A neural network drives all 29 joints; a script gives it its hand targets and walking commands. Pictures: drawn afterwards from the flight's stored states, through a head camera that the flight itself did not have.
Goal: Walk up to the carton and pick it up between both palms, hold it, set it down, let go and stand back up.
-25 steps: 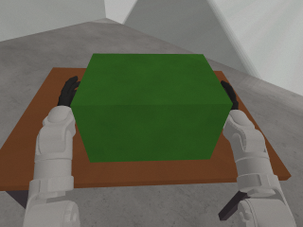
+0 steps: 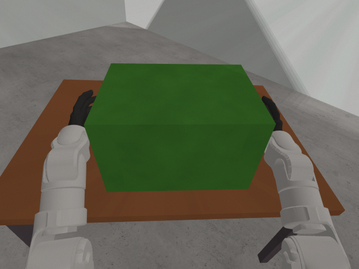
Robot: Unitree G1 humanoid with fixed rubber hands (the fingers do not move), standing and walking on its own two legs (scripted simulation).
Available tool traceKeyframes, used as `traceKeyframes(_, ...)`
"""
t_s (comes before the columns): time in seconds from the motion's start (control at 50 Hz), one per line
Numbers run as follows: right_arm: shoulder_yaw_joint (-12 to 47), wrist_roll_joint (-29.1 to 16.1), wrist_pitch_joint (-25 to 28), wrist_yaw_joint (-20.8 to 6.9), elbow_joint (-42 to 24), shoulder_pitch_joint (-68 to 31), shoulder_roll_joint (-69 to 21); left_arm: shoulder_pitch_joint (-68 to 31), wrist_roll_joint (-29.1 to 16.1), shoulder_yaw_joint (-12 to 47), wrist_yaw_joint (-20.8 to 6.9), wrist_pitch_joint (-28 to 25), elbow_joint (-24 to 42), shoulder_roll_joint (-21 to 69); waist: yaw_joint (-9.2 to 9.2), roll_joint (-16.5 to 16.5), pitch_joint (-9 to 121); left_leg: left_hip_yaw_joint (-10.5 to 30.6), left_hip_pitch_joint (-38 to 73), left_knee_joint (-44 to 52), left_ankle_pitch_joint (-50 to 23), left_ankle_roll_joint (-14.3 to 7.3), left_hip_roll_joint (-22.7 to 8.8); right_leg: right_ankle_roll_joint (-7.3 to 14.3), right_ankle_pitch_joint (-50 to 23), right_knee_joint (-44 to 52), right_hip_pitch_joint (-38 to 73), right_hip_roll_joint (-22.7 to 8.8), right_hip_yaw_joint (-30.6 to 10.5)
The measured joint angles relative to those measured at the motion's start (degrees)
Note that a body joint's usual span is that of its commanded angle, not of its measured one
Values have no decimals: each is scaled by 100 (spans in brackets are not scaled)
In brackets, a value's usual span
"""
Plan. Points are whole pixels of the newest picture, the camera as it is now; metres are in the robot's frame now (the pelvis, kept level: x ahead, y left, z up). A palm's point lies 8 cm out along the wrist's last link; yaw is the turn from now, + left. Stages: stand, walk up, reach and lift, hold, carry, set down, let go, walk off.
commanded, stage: hold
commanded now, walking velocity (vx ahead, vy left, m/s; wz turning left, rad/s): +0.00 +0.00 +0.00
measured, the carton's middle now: (177, 124) +0.39 +0.00 +0.15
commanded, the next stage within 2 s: none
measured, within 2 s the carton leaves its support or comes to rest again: neither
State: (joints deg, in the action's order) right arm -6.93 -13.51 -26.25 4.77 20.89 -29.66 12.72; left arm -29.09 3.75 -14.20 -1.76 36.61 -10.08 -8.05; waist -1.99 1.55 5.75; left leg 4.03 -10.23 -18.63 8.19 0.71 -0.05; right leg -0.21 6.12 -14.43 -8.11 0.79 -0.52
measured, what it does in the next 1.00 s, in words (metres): stands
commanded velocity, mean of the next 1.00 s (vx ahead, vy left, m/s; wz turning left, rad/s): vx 0.00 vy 0.00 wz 0.00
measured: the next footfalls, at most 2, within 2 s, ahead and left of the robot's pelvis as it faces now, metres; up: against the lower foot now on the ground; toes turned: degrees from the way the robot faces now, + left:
none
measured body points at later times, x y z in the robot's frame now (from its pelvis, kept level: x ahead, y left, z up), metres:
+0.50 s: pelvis +0.00 +0.00 +0.00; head -0.03 +0.01 +0.45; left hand +0.37 +0.20 +0.17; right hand +0.37 -0.21 +0.16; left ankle +0.02 +0.12 -0.75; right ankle +0.02 -0.12 -0.75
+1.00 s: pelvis +0.00 +0.00 +0.00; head -0.03 +0.02 +0.45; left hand +0.37 +0.20 +0.17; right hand +0.37 -0.21 +0.17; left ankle +0.02 +0.12 -0.75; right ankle +0.02 -0.12 -0.75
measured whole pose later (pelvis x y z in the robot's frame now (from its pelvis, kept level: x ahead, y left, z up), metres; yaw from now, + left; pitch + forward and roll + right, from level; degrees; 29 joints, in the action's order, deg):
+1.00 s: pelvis +0.00 +0.00 +0.00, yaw +0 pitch +0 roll -1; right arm -7.1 -13.3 -26.8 4.6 19.9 -29.3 12.5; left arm -28.4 4.1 -14.6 -2.1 37.1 -9.0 -7.5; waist -2.1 1.5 5.7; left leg 3.9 -9.7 -18.5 8.5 0.7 -0.1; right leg -0.1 6.5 -14.5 -7.6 0.9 -0.6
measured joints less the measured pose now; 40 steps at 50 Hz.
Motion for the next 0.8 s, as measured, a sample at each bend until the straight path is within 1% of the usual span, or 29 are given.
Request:
traceKeyframes(0.08, -37, 34, -36, -31, 58, -15, -22, 5, 36, -49, -47, 34, -29, 50, -18, 22, 0, -7, 25, 14, 2, -6, 5, -2, 16, -17, 8, -5, -5)
traceKeyframes(0.26, -13, -31, -67, -26, -81, 64, 37, 103, -20, 29, 14, 54, 114, 58, 20, -31, 46, -34, -19, -9, 23, 0, -14, 5, 13, -18, -37, 14, -34)
traceKeyframes(0.38, -35, 39, -92, -44, 73, -40, 2, 6, 42, -71, -32, 79, -30, 83, 28, -39, 11, -31, 30, 51, -9, 5, -15, 13, 12, -15, -12, 14, -30)
traceKeyframes(0.52, -32, 94, -92, -12, -89, 9, -34, 14, -7, -31, -25, 37, 23, 19, 3, -91, -5, 3, -11, 35, -12, 9, -7, 13, 18, -24, -37, 9, 4)
traceKeyframes(0.62, -58, 105, -81, 8, -40, -12, -73, -69, 42, -104, -81, 44, -55, 31, 0, -85, -38, -9, 23, 67, -30, 3, 0, 9, 12, -18, -17, 1, -8)
traceKeyframes(0.72, -60, 66, -61, 13, -101, 23, -45, -48, 15, -60, -56, 16, -14, 31, 14, -86, 15, -21, -25, 46, -19, -2, 1, 6, 11, -20, -59, 0, -19)
traceKeyframes(0.8, -79, 106, -57, -15, 79, -70, -45, -130, 81, -133, -77, 0, -183, 76, 21, -61, -4, -33, 19, 53, -12, -10, 3, 3, 17, -16, -20, -1, -29)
